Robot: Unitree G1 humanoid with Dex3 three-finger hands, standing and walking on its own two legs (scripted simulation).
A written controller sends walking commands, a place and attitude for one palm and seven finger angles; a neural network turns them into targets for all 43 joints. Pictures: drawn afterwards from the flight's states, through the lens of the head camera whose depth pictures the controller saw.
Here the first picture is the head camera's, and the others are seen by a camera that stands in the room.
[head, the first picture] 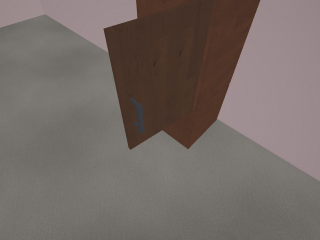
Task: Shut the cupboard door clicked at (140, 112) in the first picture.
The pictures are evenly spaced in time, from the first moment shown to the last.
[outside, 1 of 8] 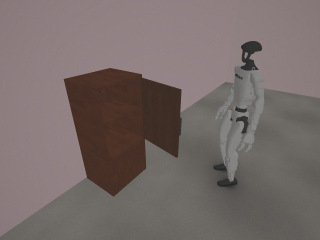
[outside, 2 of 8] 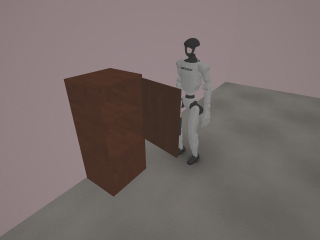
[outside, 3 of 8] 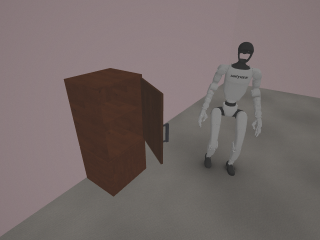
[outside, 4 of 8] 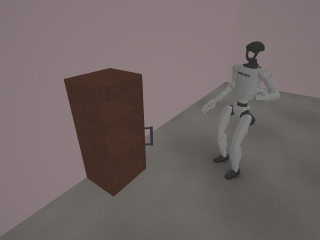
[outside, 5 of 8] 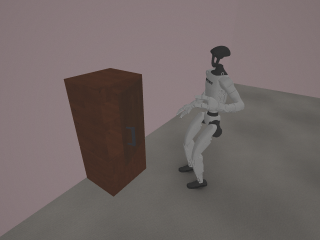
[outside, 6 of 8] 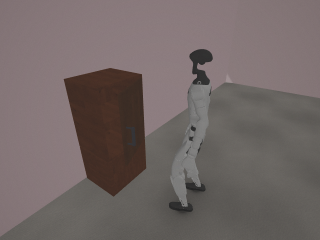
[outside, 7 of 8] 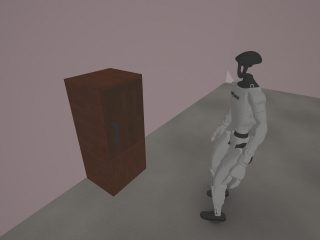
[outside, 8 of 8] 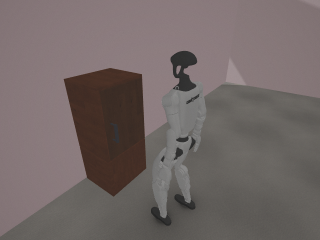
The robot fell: no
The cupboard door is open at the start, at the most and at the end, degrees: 81 81 0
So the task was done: yes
